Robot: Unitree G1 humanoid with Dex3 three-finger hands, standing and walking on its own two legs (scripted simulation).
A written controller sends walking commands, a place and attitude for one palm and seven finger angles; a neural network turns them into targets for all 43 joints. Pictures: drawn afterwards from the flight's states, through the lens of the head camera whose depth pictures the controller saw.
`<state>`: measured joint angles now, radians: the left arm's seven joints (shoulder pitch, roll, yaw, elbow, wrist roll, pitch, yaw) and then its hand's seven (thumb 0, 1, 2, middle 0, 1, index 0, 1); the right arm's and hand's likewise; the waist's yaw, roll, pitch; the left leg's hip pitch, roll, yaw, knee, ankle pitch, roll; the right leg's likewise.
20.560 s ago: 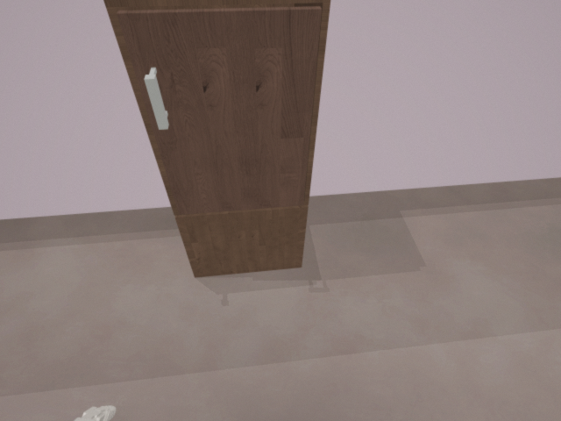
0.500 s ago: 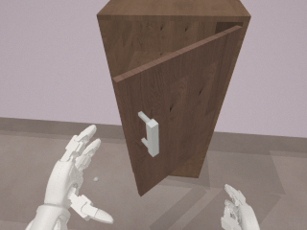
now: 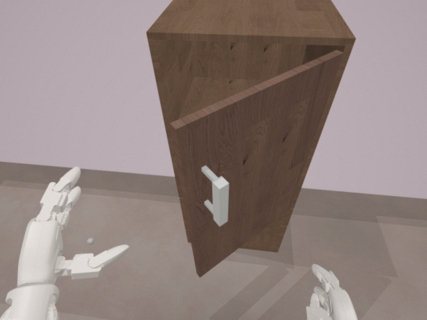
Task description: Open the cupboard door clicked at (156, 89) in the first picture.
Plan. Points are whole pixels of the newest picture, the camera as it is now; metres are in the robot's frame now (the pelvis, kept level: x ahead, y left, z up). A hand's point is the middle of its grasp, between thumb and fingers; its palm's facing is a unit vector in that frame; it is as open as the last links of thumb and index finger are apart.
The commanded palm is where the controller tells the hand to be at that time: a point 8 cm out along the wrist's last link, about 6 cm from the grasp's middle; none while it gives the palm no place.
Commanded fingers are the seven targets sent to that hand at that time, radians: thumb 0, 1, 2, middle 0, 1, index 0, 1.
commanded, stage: draw the hand back to the body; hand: left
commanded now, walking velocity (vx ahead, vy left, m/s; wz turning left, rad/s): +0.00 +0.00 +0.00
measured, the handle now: (214, 196) +0.33 +0.04 +0.07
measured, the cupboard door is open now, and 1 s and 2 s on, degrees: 44 44 44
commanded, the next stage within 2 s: step back with the hand held close in 0.72 s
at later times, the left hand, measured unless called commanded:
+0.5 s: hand (54, 222) +0.20 +0.26 +0.15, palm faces +0.47 -0.79 -0.40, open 7.8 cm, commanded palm +0.15 +0.29 +0.17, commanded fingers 0.00 0.90 0.90 -0.20 -0.30 -0.20 -0.30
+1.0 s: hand (55, 221) +0.20 +0.26 +0.16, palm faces +0.41 -0.79 -0.46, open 7.4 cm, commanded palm +0.14 +0.29 +0.18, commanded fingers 0.00 0.90 0.90 -0.20 -0.30 -0.20 -0.30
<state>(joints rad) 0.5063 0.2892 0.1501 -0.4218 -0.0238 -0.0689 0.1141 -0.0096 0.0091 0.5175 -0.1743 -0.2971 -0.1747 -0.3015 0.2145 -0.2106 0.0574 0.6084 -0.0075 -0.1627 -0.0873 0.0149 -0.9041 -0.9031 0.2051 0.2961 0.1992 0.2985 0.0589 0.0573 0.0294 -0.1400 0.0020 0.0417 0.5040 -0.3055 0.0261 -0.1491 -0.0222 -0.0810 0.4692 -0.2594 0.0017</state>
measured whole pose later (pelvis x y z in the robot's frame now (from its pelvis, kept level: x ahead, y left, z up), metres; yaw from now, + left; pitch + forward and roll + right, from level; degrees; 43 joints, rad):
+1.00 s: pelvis -0.01 -0.01 +0.01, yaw -1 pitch -2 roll -1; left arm 0.48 0.36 0.38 -0.40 -0.04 -0.14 0.11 0.01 0.89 0.90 -0.21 -0.30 -0.21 -0.30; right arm 0.16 -0.23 0.01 0.61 0.00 -0.08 -0.07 0.01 -0.90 -0.90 0.21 0.30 0.20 0.30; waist 0.03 0.06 0.05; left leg -0.15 0.02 0.05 0.44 -0.26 0.02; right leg -0.15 0.01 -0.07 0.36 -0.18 -0.01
